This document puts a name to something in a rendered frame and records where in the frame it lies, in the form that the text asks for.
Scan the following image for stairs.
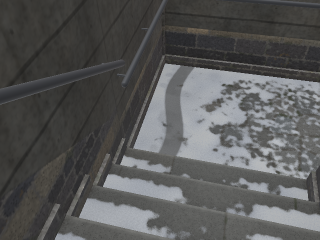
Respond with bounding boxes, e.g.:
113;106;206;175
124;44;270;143
55;147;320;240

